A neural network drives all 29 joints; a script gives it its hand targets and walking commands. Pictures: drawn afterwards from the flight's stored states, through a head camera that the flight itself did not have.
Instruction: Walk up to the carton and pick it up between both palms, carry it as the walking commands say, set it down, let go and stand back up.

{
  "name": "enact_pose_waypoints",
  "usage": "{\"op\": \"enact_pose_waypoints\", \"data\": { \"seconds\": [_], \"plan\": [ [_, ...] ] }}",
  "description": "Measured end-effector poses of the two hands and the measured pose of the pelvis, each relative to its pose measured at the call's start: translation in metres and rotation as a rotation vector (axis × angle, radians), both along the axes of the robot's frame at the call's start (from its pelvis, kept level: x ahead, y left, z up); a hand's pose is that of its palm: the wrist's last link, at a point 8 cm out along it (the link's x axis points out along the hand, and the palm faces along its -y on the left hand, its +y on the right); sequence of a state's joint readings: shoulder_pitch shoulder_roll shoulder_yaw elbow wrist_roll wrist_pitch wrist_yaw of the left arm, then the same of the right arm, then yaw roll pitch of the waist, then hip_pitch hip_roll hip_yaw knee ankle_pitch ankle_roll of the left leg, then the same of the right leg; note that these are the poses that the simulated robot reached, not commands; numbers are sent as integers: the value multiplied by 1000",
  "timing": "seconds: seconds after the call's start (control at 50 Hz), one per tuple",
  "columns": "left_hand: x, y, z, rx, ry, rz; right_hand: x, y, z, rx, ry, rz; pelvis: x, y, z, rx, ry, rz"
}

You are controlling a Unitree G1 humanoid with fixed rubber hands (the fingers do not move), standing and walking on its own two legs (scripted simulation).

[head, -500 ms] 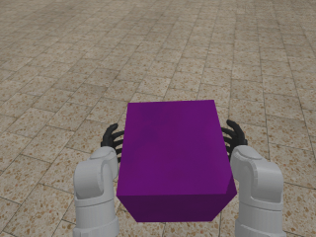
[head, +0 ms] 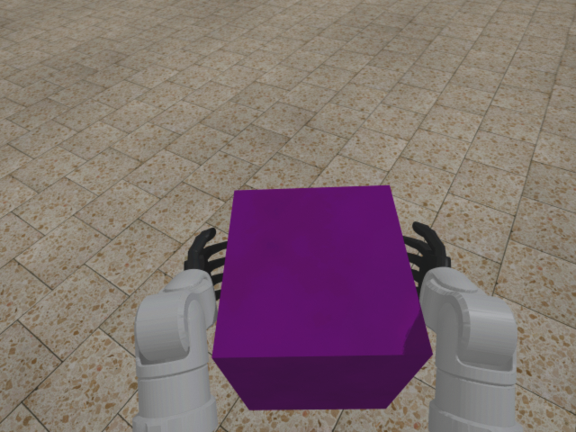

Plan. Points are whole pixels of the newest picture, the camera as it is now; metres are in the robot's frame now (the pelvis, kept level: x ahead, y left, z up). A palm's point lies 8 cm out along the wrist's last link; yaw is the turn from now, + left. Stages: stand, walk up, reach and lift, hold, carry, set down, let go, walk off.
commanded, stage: carry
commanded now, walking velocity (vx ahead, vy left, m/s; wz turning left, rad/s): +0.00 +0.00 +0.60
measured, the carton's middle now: (314, 305) +0.29 -0.01 +0.03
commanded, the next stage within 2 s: none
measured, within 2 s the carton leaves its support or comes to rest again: neither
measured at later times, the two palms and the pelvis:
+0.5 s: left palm (76, 370) +0.20 +0.26 +0.08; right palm (322, 297) +0.28 -0.02 +0.08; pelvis -0.05 +0.04 +0.00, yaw +17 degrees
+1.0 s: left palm out of the picture +0.09 +0.32 +0.08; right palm (244, 336) +0.23 +0.07 +0.08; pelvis -0.10 +0.05 +0.00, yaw +31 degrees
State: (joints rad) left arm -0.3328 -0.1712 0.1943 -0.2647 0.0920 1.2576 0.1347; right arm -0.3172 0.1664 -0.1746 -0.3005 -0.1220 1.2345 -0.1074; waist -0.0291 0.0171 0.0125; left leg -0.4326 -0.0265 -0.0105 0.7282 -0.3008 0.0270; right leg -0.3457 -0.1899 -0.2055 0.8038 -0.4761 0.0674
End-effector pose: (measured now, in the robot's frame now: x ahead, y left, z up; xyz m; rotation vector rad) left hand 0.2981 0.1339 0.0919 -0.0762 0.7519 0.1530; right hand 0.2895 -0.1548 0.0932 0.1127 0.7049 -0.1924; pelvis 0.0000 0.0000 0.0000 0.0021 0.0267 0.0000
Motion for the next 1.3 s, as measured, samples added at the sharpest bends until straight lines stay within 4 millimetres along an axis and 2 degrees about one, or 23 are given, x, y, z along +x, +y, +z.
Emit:
{"op": "enact_pose_waypoints", "data": {
  "seconds": [0.14, 0.28, 0.38, 0.52, 0.64, 0.72, 0.78, 0.86, 0.96, 1.08, 1.16, 1.3],
  "plan": [
    [-33, 48, -1, -15, 1, 134, 5, 50, 2, -12, 3, 133, -13, 8, 2, -20, 2, 77],
    [-62, 64, -3, 6, 19, 207, -3, 69, -7, 4, 21, 210, -29, 6, 1, 3, 10, 149],
    [-75, 83, -2, 10, 15, 237, -7, 89, -5, 7, 17, 238, -37, 17, 3, 7, 19, 225],
    [-103, 133, -11, -12, 15, 310, -14, 144, -8, -15, 18, 312, -48, 47, -3, -4, 7, 305],
    [-141, 165, -11, -32, 7, 424, -21, 188, -3, -32, 10, 425, -60, 51, 0, -30, 2, 377],
    [-164, 172, -12, -20, 5, 484, -29, 201, -7, -19, 9, 484, -69, 46, -3, -18, 6, 404],
    [-177, 170, -14, -5, 19, 508, -36, 202, -15, -4, 23, 508, -76, 40, -5, -13, 11, 421],
    [-188, 169, -10, -2, 22, 524, -43, 204, -12, -7, 24, 529, -82, 38, -1, 8, 17, 482],
    [-204, 181, -8, 2, 20, 545, -52, 219, -11, -3, 23, 549, -92, 45, 0, 10, 21, 534],
    [-230, 209, -14, -21, 17, 582, -70, 253, -10, -25, 20, 587, -107, 66, -2, -2, 12, 570],
    [-252, 221, -11, -26, 9, 624, -81, 270, -6, -29, 12, 627, -117, 69, 1, -13, 8, 573],
    [-279, 219, -9, -15, 7, 650, -102, 273, -7, -17, 11, 652, -137, 64, 0, -17, -2, 577]
  ]
}}
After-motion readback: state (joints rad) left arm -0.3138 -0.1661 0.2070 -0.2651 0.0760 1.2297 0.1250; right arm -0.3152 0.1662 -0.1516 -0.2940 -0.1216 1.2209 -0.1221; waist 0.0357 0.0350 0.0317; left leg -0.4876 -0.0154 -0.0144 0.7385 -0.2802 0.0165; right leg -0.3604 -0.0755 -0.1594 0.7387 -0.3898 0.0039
